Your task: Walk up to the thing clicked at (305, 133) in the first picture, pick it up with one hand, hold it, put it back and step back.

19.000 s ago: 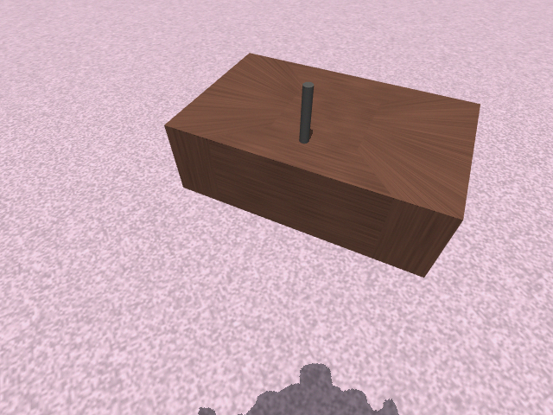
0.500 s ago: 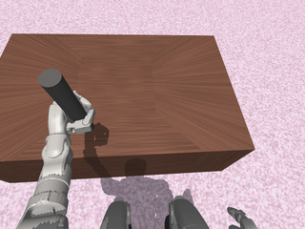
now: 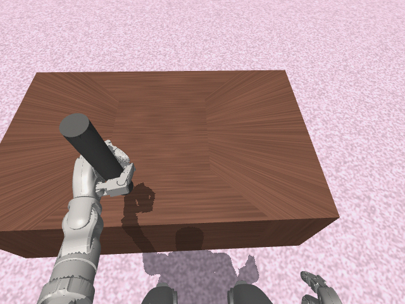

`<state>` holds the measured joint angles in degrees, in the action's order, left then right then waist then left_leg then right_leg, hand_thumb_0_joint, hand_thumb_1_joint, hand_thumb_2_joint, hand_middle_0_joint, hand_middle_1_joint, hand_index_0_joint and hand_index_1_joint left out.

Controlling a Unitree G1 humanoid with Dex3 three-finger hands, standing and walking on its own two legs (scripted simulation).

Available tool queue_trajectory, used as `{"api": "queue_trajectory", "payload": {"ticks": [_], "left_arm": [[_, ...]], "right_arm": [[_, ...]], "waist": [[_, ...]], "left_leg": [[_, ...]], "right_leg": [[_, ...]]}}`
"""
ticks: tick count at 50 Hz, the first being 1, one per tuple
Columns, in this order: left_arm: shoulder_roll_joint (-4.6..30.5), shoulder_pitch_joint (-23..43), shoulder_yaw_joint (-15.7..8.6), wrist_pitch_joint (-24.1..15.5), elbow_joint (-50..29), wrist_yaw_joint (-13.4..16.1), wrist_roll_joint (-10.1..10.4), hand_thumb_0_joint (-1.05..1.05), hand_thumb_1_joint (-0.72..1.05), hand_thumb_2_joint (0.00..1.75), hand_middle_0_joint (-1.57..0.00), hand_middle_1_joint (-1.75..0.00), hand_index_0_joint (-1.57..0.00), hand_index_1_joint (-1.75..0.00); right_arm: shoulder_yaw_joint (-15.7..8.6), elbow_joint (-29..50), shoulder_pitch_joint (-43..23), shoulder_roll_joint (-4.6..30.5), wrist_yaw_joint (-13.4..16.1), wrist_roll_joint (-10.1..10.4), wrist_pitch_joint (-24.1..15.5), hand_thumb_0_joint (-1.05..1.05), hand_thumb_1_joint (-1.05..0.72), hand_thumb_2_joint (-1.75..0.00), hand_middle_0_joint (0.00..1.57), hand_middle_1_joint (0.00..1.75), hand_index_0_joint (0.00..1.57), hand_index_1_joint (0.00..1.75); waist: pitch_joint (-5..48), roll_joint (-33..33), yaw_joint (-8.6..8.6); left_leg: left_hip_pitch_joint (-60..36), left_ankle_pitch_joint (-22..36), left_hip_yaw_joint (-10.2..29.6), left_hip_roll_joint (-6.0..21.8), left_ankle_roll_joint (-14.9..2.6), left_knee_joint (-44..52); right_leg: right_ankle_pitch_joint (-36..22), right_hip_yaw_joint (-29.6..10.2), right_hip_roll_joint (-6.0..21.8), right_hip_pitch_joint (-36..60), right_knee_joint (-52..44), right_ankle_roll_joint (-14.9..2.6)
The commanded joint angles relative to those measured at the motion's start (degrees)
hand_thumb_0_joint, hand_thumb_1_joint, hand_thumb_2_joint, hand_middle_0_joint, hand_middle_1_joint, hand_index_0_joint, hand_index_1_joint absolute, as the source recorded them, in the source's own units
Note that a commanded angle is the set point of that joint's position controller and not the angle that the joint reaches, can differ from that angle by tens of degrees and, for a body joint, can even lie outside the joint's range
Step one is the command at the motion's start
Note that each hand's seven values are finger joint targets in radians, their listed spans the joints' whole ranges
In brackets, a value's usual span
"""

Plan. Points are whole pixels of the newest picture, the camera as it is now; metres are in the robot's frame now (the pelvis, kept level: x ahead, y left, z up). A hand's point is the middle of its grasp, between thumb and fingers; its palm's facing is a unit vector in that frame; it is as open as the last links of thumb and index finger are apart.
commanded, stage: lift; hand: left
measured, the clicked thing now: (105, 163) +0.37 +0.18 +0.07
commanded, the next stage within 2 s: hold in 0.32 s
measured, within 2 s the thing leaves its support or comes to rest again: neither
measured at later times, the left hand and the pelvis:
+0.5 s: hand (118, 173) +0.36 +0.16 +0.05, palm faces +0.06 -1.00 -0.01, open 5.0 cm; pelvis +0.01 +0.00 +0.02, yaw +0 degrees
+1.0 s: hand (110, 177) +0.34 +0.17 +0.07, palm faces +0.06 -1.00 -0.01, open 5.0 cm; pelvis +0.01 +0.00 +0.02, yaw +0 degrees
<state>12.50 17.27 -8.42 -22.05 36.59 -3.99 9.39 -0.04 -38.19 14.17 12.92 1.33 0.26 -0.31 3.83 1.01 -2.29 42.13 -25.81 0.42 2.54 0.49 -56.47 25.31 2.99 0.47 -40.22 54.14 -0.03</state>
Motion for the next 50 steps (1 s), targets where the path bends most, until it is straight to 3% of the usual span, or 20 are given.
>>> {"api": "queue_trajectory", "payload": {"ticks": [1,2,8,10,14,21,22,23,29,34,36,38,40,41,42,43,44,45,48,50], "left_arm": [[9.4,20.5,-3.8,-6.2,-18.2,-0.2,1.3,0.0,0.64,1.35,-1.36,-1.44,-1.37,-1.43],[7.6,18.6,-2.9,-5.9,-15.6,-0.6,1.8,0.0,0.63,1.35,-1.37,-1.45,-1.38,-1.44],[8.0,17.9,-3.1,-6.3,-17.3,-1.0,1.3,0.0,0.64,1.37,-1.36,-1.45,-1.38,-1.45],[9.3,17.5,-4.3,-6.5,-17.8,-1.2,1.3,0.0,0.68,1.36,-1.38,-1.45,-1.39,-1.45],[7.6,16.8,-3.4,-6.6,-17.8,-1.4,2.0,0.0,0.66,1.38,-1.39,-1.47,-1.4,-1.47],[8.0,15.4,-3.8,-6.9,-18.0,-1.8,2.0,0.0,0.66,1.42,-1.43,-1.52,-1.44,-1.52],[8.5,14.9,-4.2,-6.8,-18.3,-1.6,1.6,0.0,0.63,1.34,-1.4,-1.48,-1.42,-1.47],[7.3,15.2,-3.0,-6.7,-18.1,-1.9,1.7,0.0,0.62,1.31,-1.39,-1.46,-1.41,-1.45],[8.6,14.2,-4.9,-7.1,-17.5,-2.4,1.9,0.0,0.65,1.31,-1.39,-1.45,-1.4,-1.44],[8.2,13.6,-4.2,-7.4,-20.7,-2.5,2.3,0.0,0.63,1.29,-1.39,-1.45,-1.4,-1.43],[5.9,12.4,-2.0,-6.9,-19.5,-2.6,2.4,0.0,0.62,1.29,-1.39,-1.46,-1.41,-1.44],[8.8,13.9,-4.3,-7.0,-21.8,-2.3,2.0,0.0,0.64,1.29,-1.38,-1.44,-1.4,-1.43],[6.2,10.1,-2.7,-6.4,-18.5,-2.5,2.1,0.0,0.65,1.31,-1.38,-1.45,-1.39,-1.44],[7.7,13.3,-3.6,-6.9,-23.2,-2.3,2.3,0.0,0.65,1.31,-1.38,-1.46,-1.4,-1.44],[7.2,11.2,-3.5,-6.5,-20.2,-2.3,2.4,0.0,0.63,1.32,-1.4,-1.47,-1.41,-1.46],[8.7,14.0,-4.0,-6.8,-24.3,-2.1,2.4,0.0,0.62,1.32,-1.4,-1.48,-1.42,-1.47],[6.5,11.9,-2.1,-6.4,-21.6,-2.4,2.4,0.0,0.63,1.33,-1.4,-1.48,-1.42,-1.47],[8.3,13.8,-3.8,-6.6,-24.6,-2.2,2.6,0.0,0.62,1.32,-1.4,-1.48,-1.42,-1.47],[6.2,11.1,-1.9,-5.9,-22.0,-2.5,2.2,0.0,0.63,1.32,-1.39,-1.47,-1.4,-1.46],[6.7,11.1,-2.7,-5.6,-21.7,-2.2,2.4,0.0,0.62,1.32,-1.39,-1.47,-1.4,-1.46]], "right_arm": [[-2.6,5.5,1.6,8.0,0.7,0.0,-1.8,0.0,-0.89,-0.9,0.2,0.3,0.2,0.3],[-2.4,5.8,1.0,7.9,0.7,0.0,-1.8,0.0,-0.89,-0.9,0.2,0.3,0.2,0.3],[-2.9,6.0,0.9,8.3,0.8,-0.2,-1.8,0.0,-0.89,-0.9,0.2,0.3,0.2,0.3],[-3.1,6.2,0.2,8.6,1.0,0.0,-1.7,0.0,-0.89,-0.9,0.2,0.3,0.2,0.3],[-3.0,6.2,-0.1,8.5,1.1,0.0,-2.0,0.0,-0.89,-0.9,0.2,0.3,0.2,0.3],[-3.1,6.1,-0.7,8.5,1.2,0.0,-2.0,0.0,-0.9,-0.9,0.2,0.3,0.2,0.3],[-3.2,6.0,-0.3,8.4,1.3,-0.1,-1.9,0.0,-0.9,-0.9,0.2,0.3,0.2,0.3],[-2.9,6.0,-0.4,8.1,1.2,-0.2,-1.9,0.0,-0.9,-0.9,0.2,0.3,0.2,0.3],[-3.4,6.2,-1.4,8.5,1.2,0.0,-2.0,0.0,-0.9,-0.9,0.2,0.3,0.2,0.3],[-3.1,6.6,-2.0,8.3,1.5,0.1,-2.3,0.0,-0.9,-0.9,0.2,0.3,0.2,0.3],[-2.8,6.7,-2.1,7.9,1.5,0.1,-2.6,0.0,-0.9,-0.9,0.2,0.3,0.2,0.3],[-3.2,6.3,-1.7,8.4,1.6,0.2,-2.5,0.0,-0.9,-0.9,0.2,0.3,0.2,0.3],[-3.0,6.6,-1.6,8.1,1.5,0.1,-2.5,0.0,-0.9,-0.9,0.2,0.3,0.2,0.3],[-3.0,6.6,-1.8,8.1,1.5,0.1,-2.6,0.0,-0.9,-0.9,0.2,0.3,0.2,0.3],[-3.0,6.2,-1.6,8.3,1.5,0.2,-2.7,0.0,-0.9,-0.9,0.2,0.3,0.2,0.3],[-3.1,6.2,-1.0,8.3,1.7,0.2,-2.6,0.0,-0.9,-0.9,0.2,0.3,0.2,0.3],[-2.7,6.5,-1.5,8.0,1.6,0.3,-2.7,0.0,-0.9,-0.9,0.2,0.3,0.2,0.3],[-3.0,6.2,-1.3,8.2,1.6,0.2,-2.8,0.0,-0.9,-0.9,0.2,0.3,0.2,0.3],[-2.7,6.5,-1.9,7.7,1.8,0.3,-2.8,0.0,-0.9,-0.9,0.2,0.3,0.2,0.3],[-2.9,6.2,-2.0,8.0,1.7,0.5,-3.0,0.0,-0.9,-0.9,0.2,0.3,0.2,0.3]], "waist": [[21.9,1.1,-0.22],[20.4,-0.2,-0.51],[20.4,2.0,-0.07],[19.7,1.2,0.49],[18.9,0.7,-0.08],[17.8,-0.4,0.34],[19.5,0.2,0.66],[18.6,0.0,0.04],[15.8,1.0,0.86],[16.8,0.4,0.84],[15.8,0.4,0.24],[17.1,1.4,0.82],[16.1,0.0,0.53],[17.3,1.6,0.97],[16.8,0.8,0.61],[18.4,1.7,0.95],[16.1,1.3,0.32],[16.8,1.8,0.91],[14.0,0.4,0.46],[13.1,0.5,0.88]], "left_leg": [[-13.0,16.4,0.3,-1.6,-0.94,7.9],[-12.1,16.5,0.2,-1.7,-1.01,8.0],[-15.5,18.0,0.0,-1.7,-0.9,9.5],[-15.3,17.2,-0.1,-1.8,-0.84,10.1],[-15.9,16.9,-0.2,-1.7,-0.89,10.8],[-16.3,19.0,-0.6,-1.9,-1.17,11.1],[-16.9,19.3,-0.7,-1.8,-1.24,11.2],[-16.8,19.3,-0.6,-1.8,-1.21,11.4],[-17.4,16.6,-0.4,-1.8,-0.77,13.3],[-17.6,13.8,-0.5,-2.0,-0.86,14.1],[-17.5,14.8,-0.6,-2.0,-0.84,14.0],[-18.8,15.6,-0.4,-1.8,-0.71,14.2],[-19.0,16.9,-0.1,-1.7,-0.66,14.2],[-19.2,17.2,-0.3,-1.8,-0.55,14.1],[-19.7,18.2,-0.1,-1.7,-0.63,14.0],[-21.0,19.3,0.0,-1.6,-0.61,14.1],[-20.1,18.8,-0.2,-1.8,-0.57,14.1],[-20.4,18.9,-0.1,-1.6,-0.51,14.3],[-19.1,16.5,-0.3,-1.9,-0.69,15.0],[-19.1,16.0,-0.1,-1.7,-0.57,15.6]], "right_leg": [[-19.0,-1.5,-1.0,12.0,-8.3,-0.8],[-19.6,-1.5,-1.0,12.6,-8.5,-0.68],[-20.2,-1.6,-1.1,13.0,-9.5,-0.86],[-19.7,-1.6,-1.0,14.3,-10.1,-0.8],[-19.7,-1.8,-1.1,14.4,-10.9,-0.67],[-22.0,-2.0,-0.9,16.2,-11.8,-0.39],[-22.7,-2.2,-0.8,16.9,-11.9,-0.31],[-22.5,-2.1,-0.8,16.7,-12.0,-0.35],[-18.5,-1.5,-1.1,15.5,-12.6,-0.88],[-16.5,-1.8,-1.0,17.0,-13.7,-0.61],[-17.7,-1.8,-1.0,16.8,-13.6,-0.55],[-18.0,-1.6,-1.1,16.7,-13.3,-0.75],[-18.4,-1.2,-1.3,16.5,-13.2,-0.83],[-19.0,-1.4,-1.2,17.3,-13.1,-0.82],[-19.6,-1.3,-1.2,17.0,-13.1,-0.79],[-20.3,-1.3,-1.2,17.1,-13.0,-0.86],[-20.0,-1.3,-1.2,17.0,-13.2,-0.8],[-20.1,-1.3,-1.2,17.2,-13.2,-0.83],[-18.5,-1.4,-1.1,17.1,-14.3,-0.66],[-17.8,-1.1,-1.1,16.9,-14.1,-0.82]]}}
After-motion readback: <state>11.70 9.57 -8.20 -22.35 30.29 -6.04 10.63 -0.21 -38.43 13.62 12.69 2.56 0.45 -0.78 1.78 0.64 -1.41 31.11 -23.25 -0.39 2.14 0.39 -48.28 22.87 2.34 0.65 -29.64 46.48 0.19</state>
